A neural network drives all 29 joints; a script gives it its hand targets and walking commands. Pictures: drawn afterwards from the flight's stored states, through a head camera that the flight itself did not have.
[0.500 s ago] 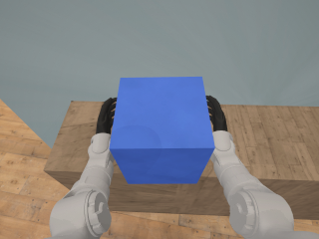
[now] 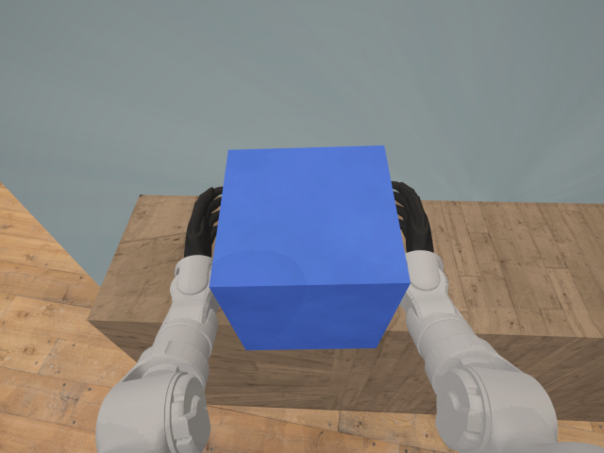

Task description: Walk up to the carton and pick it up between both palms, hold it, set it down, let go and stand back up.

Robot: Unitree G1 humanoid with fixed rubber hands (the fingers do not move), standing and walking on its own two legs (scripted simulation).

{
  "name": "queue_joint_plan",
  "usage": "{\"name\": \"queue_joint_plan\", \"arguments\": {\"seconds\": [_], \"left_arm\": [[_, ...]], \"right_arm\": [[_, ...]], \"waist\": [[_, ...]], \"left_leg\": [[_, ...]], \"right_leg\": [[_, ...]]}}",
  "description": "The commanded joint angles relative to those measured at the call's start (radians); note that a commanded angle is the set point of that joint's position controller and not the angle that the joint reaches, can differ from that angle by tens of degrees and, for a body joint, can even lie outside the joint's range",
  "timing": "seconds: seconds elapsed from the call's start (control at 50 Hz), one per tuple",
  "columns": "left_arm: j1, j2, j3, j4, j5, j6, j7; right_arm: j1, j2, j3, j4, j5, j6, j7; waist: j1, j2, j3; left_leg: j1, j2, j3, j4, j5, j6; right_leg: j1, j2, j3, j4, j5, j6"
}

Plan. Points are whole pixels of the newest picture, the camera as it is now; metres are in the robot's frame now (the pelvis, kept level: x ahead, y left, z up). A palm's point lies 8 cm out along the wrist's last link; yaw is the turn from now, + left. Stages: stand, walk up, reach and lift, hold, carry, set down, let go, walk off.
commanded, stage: reach and lift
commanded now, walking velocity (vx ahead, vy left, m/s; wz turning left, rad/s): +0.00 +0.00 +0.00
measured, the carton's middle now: (308, 257) +0.39 +0.01 +0.01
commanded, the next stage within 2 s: none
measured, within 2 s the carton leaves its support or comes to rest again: neither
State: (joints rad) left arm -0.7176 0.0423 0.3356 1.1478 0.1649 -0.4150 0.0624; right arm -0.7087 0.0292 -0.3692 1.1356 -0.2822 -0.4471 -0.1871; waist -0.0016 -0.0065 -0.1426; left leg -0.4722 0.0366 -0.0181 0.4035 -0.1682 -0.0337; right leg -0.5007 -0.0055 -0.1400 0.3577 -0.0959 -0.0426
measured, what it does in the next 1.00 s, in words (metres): stands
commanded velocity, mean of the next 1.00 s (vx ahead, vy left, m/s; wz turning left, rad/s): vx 0.00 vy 0.00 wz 0.00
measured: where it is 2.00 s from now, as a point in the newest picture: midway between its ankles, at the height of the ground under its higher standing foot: outside the picture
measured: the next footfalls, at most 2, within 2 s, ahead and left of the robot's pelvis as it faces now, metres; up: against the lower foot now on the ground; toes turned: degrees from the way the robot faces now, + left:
none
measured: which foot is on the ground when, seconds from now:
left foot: down 0.00-1.00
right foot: down 0.00-1.00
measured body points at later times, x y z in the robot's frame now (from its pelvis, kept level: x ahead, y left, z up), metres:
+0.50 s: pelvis +0.00 +0.00 +0.00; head -0.01 +0.01 +0.45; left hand +0.41 +0.17 +0.13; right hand +0.41 -0.13 +0.13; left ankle +0.00 +0.14 -0.74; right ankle +0.04 -0.09 -0.74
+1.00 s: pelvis -0.01 +0.00 +0.01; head -0.05 +0.02 +0.45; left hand +0.39 +0.17 +0.17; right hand +0.38 -0.13 +0.16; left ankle +0.00 +0.14 -0.74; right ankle +0.04 -0.09 -0.74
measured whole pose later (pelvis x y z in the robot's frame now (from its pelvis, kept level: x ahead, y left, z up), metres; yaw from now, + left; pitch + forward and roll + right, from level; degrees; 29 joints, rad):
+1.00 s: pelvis -0.01 +0.00 +0.01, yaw +0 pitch +0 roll +0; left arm -0.72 0.02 0.32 0.56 0.20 0.42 -0.01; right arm -0.69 0.03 -0.19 0.71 0.01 0.20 -0.19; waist -0.02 -0.03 -0.11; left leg -0.19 0.03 -0.02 0.36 -0.16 -0.03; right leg -0.23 -0.01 -0.14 0.33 -0.11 -0.04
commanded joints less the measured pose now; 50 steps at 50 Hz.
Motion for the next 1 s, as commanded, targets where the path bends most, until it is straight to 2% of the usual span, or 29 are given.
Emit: {"name": "queue_joint_plan", "arguments": {"seconds": [0.0, 0.04, 0.08, 0.12, 0.14, 0.16, 0.2, 0.22, 0.24, 0.28, 0.3, 0.34, 0.36, 0.38, 0.4, 0.46, 0.5, 0.52, 0.6, 0.68, 0.72, 0.74, 0.76, 0.78, 0.8, 0.84, 0.86, 0.92, 0.98], "left_arm": [[-0.54, -0.574, -0.27, -0.132, 0.096, 0.025, -0.116], [-0.53, -0.585, -0.3, -0.18, 0.087, 0.05, -0.114], [-0.569, -0.573, -0.334, -0.176, 0.059, 0.076, -0.126], [-0.583, -0.605, -0.371, -0.237, 0.026, 0.089, -0.116], [-0.629, -0.612, -0.374, -0.256, 0.032, 0.101, -0.118], [-0.588, -0.607, -0.371, -0.281, 0.008, 0.102, -0.117], [-0.52, -0.637, -0.437, -0.336, -0.021, 0.151, -0.105], [-0.581, -0.652, -0.468, -0.396, -0.032, 0.157, -0.116], [-0.565, -0.626, -0.449, -0.399, -0.037, 0.186, -0.12], [-0.586, -0.608, -0.427, -0.395, -0.024, 0.254, -0.135], [-0.569, -0.619, -0.463, -0.465, -0.049, 0.276, -0.141], [-0.653, -0.667, -0.511, -0.542, -0.088, 0.319, -0.146], [-0.663, -0.653, -0.484, -0.53, -0.071, 0.345, -0.149], [-0.648, -0.667, -0.516, -0.568, -0.097, 0.375, -0.154], [-0.645, -0.65, -0.507, -0.575, -0.083, 0.404, -0.152], [-0.605, -0.571, -0.415, -0.596, -0.024, 0.495, -0.187], [-0.551, -0.561, -0.339, -0.553, 0.007, 0.568, -0.213], [-0.58, -0.576, -0.369, -0.605, -0.026, 0.587, -0.222], [-0.638, -0.641, -0.409, -0.669, -0.052, 0.623, -0.223], [-0.596, -0.579, -0.309, -0.605, -0.016, 0.708, -0.246], [-0.678, -0.604, -0.35, -0.671, -0.027, 0.721, -0.242], [-0.665, -0.608, -0.355, -0.668, -0.026, 0.74, -0.249], [-0.662, -0.619, -0.375, -0.681, -0.039, 0.766, -0.239], [-0.736, -0.636, -0.405, -0.744, -0.06, 0.75, -0.229], [-0.729, -0.647, -0.398, -0.709, -0.052, 0.765, -0.218], [-0.629, -0.636, -0.393, -0.668, -0.039, 0.807, -0.215], [-0.68, -0.639, -0.411, -0.818, -0.073, 0.8, -0.22], [-0.653, -0.583, -0.339, -0.668, -0.014, 0.854, -0.241], [-0.638, -0.603, -0.362, -0.791, -0.041, 0.87, -0.243]], "right_arm": [[-0.529, 0.683, 0.45, -0.194, -0.056, 0.0, 0.144], [-0.5, 0.677, 0.511, -0.184, -0.027, 0.032, 0.144], [-0.509, 0.657, 0.503, -0.194, -0.01, 0.074, 0.131], [-0.505, 0.67, 0.522, -0.231, 0.02, 0.095, 0.129], [-0.529, 0.66, 0.528, -0.231, 0.023, 0.115, 0.131], [-0.541, 0.718, 0.58, -0.339, 0.051, 0.117, 0.128], [-0.517, 0.71, 0.639, -0.365, 0.127, 0.184, 0.121], [-0.537, 0.701, 0.651, -0.421, 0.134, 0.186, 0.113], [-0.499, 0.697, 0.639, -0.385, 0.147, 0.235, 0.106], [-0.468, 0.683, 0.618, -0.344, 0.17, 0.308, 0.1], [-0.482, 0.709, 0.667, -0.404, 0.212, 0.322, 0.099], [-0.583, 0.696, 0.638, -0.508, 0.244, 0.342, 0.088], [-0.556, 0.674, 0.635, -0.462, 0.248, 0.372, 0.084], [-0.619, 0.702, 0.699, -0.595, 0.289, 0.39, 0.087], [-0.58, 0.69, 0.678, -0.544, 0.281, 0.418, 0.09], [-0.536, 0.635, 0.63, -0.473, 0.285, 0.492, 0.077], [-0.534, 0.617, 0.572, -0.485, 0.276, 0.514, 0.085], [-0.622, 0.634, 0.594, -0.609, 0.303, 0.501, 0.083], [-0.684, 0.648, 0.574, -0.642, 0.309, 0.503, 0.087], [-0.646, 0.615, 0.5, -0.598, 0.293, 0.562, 0.091], [-0.689, 0.61, 0.499, -0.57, 0.296, 0.559, 0.109], [-0.726, 0.605, 0.459, -0.611, 0.294, 0.554, 0.106], [-0.749, 0.6, 0.505, -0.623, 0.325, 0.565, 0.116], [-0.783, 0.617, 0.486, -0.657, 0.311, 0.553, 0.113], [-0.791, 0.618, 0.5, -0.646, 0.316, 0.562, 0.12], [-0.766, 0.591, 0.498, -0.655, 0.332, 0.588, 0.119], [-0.794, 0.643, 0.538, -0.759, 0.349, 0.577, 0.108], [-0.742, 0.565, 0.454, -0.594, 0.32, 0.632, 0.108], [-0.779, 0.618, 0.506, -0.743, 0.356, 0.626, 0.106]], "waist": [[0.028, -0.042, -0.513], [0.029, -0.033, -0.549], [-0.032, -0.017, -0.514], [-0.019, 0.013, -0.558], [-0.052, -0.006, -0.569], [-0.006, -0.036, -0.668], [-0.019, -0.015, -0.62], [-0.071, -0.029, -0.656], [-0.041, -0.01, -0.552], [-0.075, -0.028, -0.465], [-0.052, -0.046, -0.508], [-0.095, -0.022, -0.547], [-0.118, -0.008, -0.452], [-0.081, -0.048, -0.497], [-0.088, -0.015, -0.423], [-0.104, -0.073, -0.247], [-0.082, -0.06, -0.184], [-0.103, -0.106, -0.246], [-0.099, -0.044, -0.311], [-0.111, -0.117, -0.164], [-0.1, -0.026, -0.157], [-0.124, -0.036, -0.193], [-0.102, -0.013, -0.177], [-0.12, -0.037, -0.274], [-0.088, -0.034, -0.244], [-0.119, -0.03, -0.202], [-0.107, -0.095, -0.31], [-0.126, -0.067, -0.115], [-0.095, -0.096, -0.269]], "left_leg": [[0.057, -0.061, 0.076, -0.094, 0.108, 0.028], [0.082, -0.062, 0.07, -0.086, 0.194, 0.023], [0.074, -0.063, 0.065, -0.093, 0.122, 0.022], [0.06, -0.058, 0.06, -0.088, 0.158, 0.013], [0.053, -0.069, 0.061, -0.085, 0.103, 0.013], [0.047, -0.072, 0.065, -0.082, 0.142, 0.021], [0.085, -0.076, 0.052, -0.074, 0.208, 0.011], [0.102, -0.074, 0.032, -0.062, 0.218, 0.004], [0.079, -0.08, 0.025, -0.083, 0.171, 0.018], [0.103, -0.09, 0.037, -0.103, 0.117, 0.021], [0.128, -0.087, 0.039, -0.098, 0.142, 0.02], [0.147, -0.092, 0.023, -0.077, 0.182, 0.008], [0.132, -0.096, 0.016, -0.097, 0.104, 0.006], [0.15, -0.103, 0.024, -0.085, 0.122, 0.015], [0.154, -0.099, 0.015, -0.101, 0.103, 0.019], [0.194, -0.105, 0.02, -0.126, 0.084, 0.025], [0.17, -0.103, 0.033, -0.169, -0.01, 0.037], [0.191, -0.106, 0.04, -0.151, 0.04, 0.04], [0.215, -0.108, 0.029, -0.134, 0.075, 0.023], [0.175, -0.109, 0.033, -0.175, -0.067, 0.053], [0.208, -0.101, 0.04, -0.182, -0.013, 0.041], [0.218, -0.108, 0.037, -0.167, -0.039, 0.041], [0.185, -0.105, 0.039, -0.176, -0.065, 0.042], [0.21, -0.099, 0.033, -0.159, -0.025, 0.038], [0.185, -0.104, 0.039, -0.172, -0.084, 0.041], [0.191, -0.104, 0.032, -0.168, -0.079, 0.044], [0.219, -0.108, 0.032, -0.145, -0.005, 0.054], [0.179, -0.111, 0.044, -0.195, -0.165, 0.054], [0.215, -0.107, 0.041, -0.168, -0.053, 0.055]], "right_leg": [[0.635, -0.026, 0.12, -0.026, 0.259, 0.084], [0.698, -0.016, 0.116, -0.009, 0.33, 0.088], [0.691, -0.026, 0.123, -0.022, 0.282, 0.085], [0.716, -0.026, 0.12, -0.02, 0.316, 0.076], [0.712, -0.029, 0.114, -0.002, 0.292, 0.084], [0.76, -0.025, 0.126, 0.001, 0.348, 0.097], [0.794, -0.026, 0.123, 0.01, 0.406, 0.091], [0.798, -0.023, 0.124, 0.018, 0.464, 0.089], [0.773, -0.028, 0.136, 0.003, 0.399, 0.089], [0.771, -0.024, 0.13, -0.022, 0.303, 0.102], [0.809, -0.022, 0.124, -0.02, 0.319, 0.107], [0.797, -0.018, 0.127, -0.012, 0.398, 0.104], [0.761, -0.017, 0.127, -0.028, 0.305, 0.105], [0.821, -0.025, 0.14, -0.016, 0.333, 0.11], [0.802, -0.027, 0.149, -0.014, 0.304, 0.1], [0.801, -0.031, 0.134, -0.042, 0.289, 0.114], [0.792, -0.03, 0.13, -0.076, 0.153, 0.108], [0.808, -0.028, 0.124, -0.063, 0.198, 0.115], [0.806, -0.017, 0.118, -0.061, 0.249, 0.105], [0.783, -0.027, 0.11, -0.092, 0.113, 0.112], [0.712, -0.005, 0.099, -0.1, 0.06, 0.101], [0.742, -0.008, 0.098, -0.098, 0.036, 0.097], [0.735, -0.01, 0.097, -0.094, -0.002, 0.093], [0.746, -0.012, 0.098, -0.084, 0.045, 0.095], [0.733, -0.003, 0.094, -0.091, -0.033, 0.096], [0.755, -0.01, 0.091, -0.094, 0.016, 0.091], [0.814, -0.013, 0.105, -0.077, 0.11, 0.106], [0.749, -0.016, 0.101, -0.105, -0.044, 0.105], [0.803, -0.006, 0.097, -0.082, 0.056, 0.107]]}}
